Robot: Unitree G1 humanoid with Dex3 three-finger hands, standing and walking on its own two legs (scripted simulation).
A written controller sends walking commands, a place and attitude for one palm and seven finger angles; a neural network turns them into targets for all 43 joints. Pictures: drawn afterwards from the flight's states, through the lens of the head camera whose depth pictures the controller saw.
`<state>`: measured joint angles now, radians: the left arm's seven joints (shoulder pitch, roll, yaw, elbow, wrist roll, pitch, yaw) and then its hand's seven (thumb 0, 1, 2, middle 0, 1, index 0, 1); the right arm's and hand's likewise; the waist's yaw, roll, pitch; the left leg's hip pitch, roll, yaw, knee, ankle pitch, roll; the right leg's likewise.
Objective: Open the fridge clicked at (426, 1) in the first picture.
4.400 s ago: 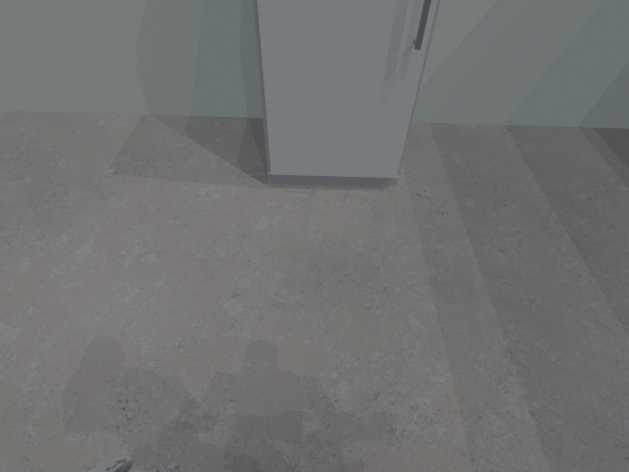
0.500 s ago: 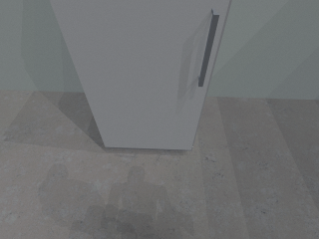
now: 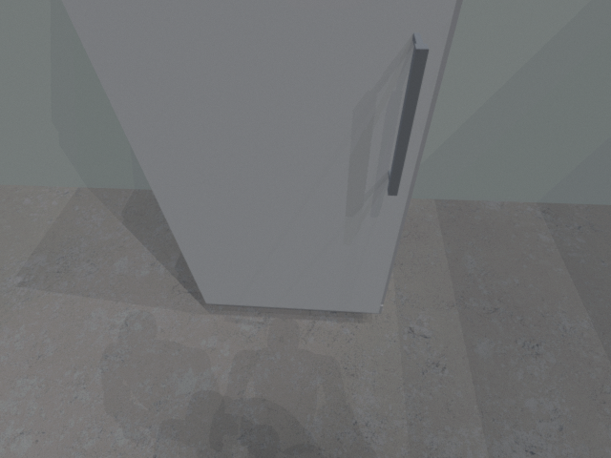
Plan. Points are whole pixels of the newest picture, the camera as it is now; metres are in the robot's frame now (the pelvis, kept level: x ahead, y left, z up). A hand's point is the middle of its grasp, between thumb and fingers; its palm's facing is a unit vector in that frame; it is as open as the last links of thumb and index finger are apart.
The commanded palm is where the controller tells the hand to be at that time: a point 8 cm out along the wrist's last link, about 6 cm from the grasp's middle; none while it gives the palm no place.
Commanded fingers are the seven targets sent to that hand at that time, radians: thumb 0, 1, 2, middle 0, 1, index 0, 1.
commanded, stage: take the last steps up to it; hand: right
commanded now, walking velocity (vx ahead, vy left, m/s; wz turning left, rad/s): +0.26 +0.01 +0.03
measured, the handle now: (403, 124) +0.64 -0.13 +0.09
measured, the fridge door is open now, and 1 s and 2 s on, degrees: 0 0 0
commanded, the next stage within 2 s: come to a stop and stand still in 0.30 s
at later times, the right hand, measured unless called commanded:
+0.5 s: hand (416, 415) +0.22 -0.15 -0.15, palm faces +0.07 +0.97 -0.24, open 7.1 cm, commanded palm none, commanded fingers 0.00 -0.90 -0.90 0.20 0.30 0.20 0.30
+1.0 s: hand (428, 441) +0.19 -0.16 -0.17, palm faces +0.04 +0.96 -0.28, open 7.4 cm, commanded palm none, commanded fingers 0.00 -0.90 -0.90 0.20 0.30 0.20 0.30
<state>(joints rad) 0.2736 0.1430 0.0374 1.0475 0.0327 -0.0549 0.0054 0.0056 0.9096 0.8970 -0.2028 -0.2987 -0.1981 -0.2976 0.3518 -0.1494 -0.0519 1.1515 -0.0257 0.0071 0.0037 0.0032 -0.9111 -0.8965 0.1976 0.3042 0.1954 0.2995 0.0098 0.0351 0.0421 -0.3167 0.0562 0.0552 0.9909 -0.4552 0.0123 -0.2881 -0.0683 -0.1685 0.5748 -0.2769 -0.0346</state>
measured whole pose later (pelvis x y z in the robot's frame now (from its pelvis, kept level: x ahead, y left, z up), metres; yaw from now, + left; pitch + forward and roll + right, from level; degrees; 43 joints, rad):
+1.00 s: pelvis +0.14 +0.04 -0.01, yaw -1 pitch -2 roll +0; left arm 0.16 0.19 0.05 0.91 0.02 0.04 0.01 0.01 0.90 0.90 -0.21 -0.30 -0.20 -0.30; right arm 0.25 -0.20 -0.03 0.93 -0.04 0.03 -0.03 0.00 -0.91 -0.90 0.20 0.30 0.19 0.30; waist -0.01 -0.03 0.07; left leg -0.27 0.04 0.04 0.65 -0.31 -0.01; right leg -0.42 -0.05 -0.06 0.69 -0.31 0.00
